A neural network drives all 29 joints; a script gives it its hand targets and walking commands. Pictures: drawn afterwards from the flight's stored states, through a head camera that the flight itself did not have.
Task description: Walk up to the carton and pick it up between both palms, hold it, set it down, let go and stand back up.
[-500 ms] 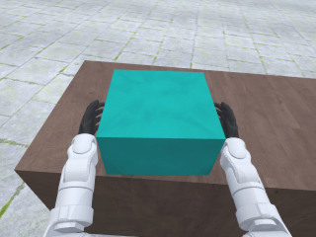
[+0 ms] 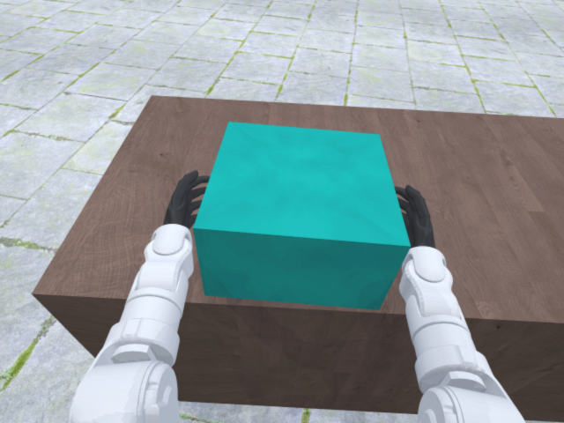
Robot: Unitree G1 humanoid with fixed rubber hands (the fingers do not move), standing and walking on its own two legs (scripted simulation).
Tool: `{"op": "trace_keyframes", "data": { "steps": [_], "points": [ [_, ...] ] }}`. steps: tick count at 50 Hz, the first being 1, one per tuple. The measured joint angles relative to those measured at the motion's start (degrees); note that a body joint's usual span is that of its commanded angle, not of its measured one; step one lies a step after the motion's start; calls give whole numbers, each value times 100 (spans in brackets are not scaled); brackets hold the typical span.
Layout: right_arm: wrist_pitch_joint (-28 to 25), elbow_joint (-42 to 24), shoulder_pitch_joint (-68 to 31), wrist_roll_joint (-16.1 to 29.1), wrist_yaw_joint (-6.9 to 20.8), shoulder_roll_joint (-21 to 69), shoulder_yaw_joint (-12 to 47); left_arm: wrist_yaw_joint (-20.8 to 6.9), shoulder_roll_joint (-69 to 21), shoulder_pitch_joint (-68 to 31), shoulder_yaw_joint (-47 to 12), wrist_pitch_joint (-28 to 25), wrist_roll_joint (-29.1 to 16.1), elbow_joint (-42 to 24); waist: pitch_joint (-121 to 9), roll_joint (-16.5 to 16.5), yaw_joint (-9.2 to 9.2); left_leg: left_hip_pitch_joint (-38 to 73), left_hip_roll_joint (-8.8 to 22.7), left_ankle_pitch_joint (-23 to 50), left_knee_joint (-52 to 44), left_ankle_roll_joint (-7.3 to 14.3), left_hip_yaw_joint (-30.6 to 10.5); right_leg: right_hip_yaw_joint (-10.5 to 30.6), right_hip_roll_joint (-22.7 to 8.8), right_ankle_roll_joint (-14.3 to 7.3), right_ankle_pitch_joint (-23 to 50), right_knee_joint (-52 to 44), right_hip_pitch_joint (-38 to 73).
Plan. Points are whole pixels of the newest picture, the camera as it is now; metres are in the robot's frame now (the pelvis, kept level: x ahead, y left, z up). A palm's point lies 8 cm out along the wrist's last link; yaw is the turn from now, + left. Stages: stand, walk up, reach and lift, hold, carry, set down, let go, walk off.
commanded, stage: set down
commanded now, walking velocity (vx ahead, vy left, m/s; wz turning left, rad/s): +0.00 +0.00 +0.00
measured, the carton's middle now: (298, 209) +0.44 -0.02 +0.07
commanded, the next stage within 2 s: none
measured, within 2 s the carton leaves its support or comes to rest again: rests again in 1.50 s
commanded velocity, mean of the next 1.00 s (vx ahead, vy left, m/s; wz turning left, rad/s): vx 0.00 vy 0.00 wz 0.00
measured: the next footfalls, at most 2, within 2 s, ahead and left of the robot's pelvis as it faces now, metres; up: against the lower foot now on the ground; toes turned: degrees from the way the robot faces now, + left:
none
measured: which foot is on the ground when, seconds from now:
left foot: down 0.00-1.00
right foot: down 0.00-1.00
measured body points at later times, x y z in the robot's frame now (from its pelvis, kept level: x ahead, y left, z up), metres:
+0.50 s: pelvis +0.03 +0.00 +0.00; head +0.07 +0.02 +0.45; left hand +0.44 +0.18 +0.04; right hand +0.42 -0.18 +0.05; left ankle -0.02 +0.12 -0.75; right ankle +0.01 -0.13 -0.75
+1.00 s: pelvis +0.03 +0.01 -0.01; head +0.12 +0.01 +0.43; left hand +0.45 +0.17 +0.00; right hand +0.43 -0.18 +0.00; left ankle -0.02 +0.12 -0.75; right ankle +0.01 -0.13 -0.75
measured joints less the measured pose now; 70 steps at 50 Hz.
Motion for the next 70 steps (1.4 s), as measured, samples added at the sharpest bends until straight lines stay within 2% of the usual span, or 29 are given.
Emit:
{"op": "trace_keyframes", "data": {
  "steps": [7,14,21,31,44,51,61,70],
  "points": [
    [-157,342,-256,-452,53,141,-383,-141,-8,-218,492,-325,247,526,45,-53,110,103,-16,77,-198,2,77,74,-17,-1,-43,64,-47],
    [-418,538,-332,-698,33,354,-667,-208,169,-208,479,-632,215,794,12,-101,119,-42,-12,31,-169,-15,48,43,-14,1,-68,31,-149],
    [-749,819,-297,-614,10,322,-647,-83,297,-105,109,-945,20,1008,-159,-74,43,-304,-3,-123,10,-20,-3,-8,-6,16,-125,3,-294],
    [-1057,1163,-290,-349,-44,14,-323,154,306,-218,-241,-1417,-281,1560,-293,65,-68,-692,23,-291,235,-9,-2,-5,16,41,-204,59,-607],
    [-1421,1200,-238,-190,-157,-62,-51,201,450,-388,-601,-2321,-856,2325,-544,242,-89,-1577,-35,-274,444,31,-82,-77,-55,64,-244,314,-1471],
    [-1686,1660,-540,-113,-184,-120,-81,234,605,-703,-880,-2677,-1173,2864,-658,281,-131,-1958,-44,-275,619,36,-125,-109,-68,58,-227,438,-1812],
    [-1765,2285,-1080,-244,-157,-191,-326,211,747,-1285,-798,-3056,-1244,3794,-691,280,-172,-2296,-15,-228,796,32,-116,-89,-44,26,-148,577,-2142],
    [-1997,2474,-1387,-688,-72,-98,-862,81,843,-1538,-397,-3511,-1147,4226,-642,287,-192,-2589,-35,-145,865,51,-51,-16,-75,16,-110,768,-2517]
  ]
}}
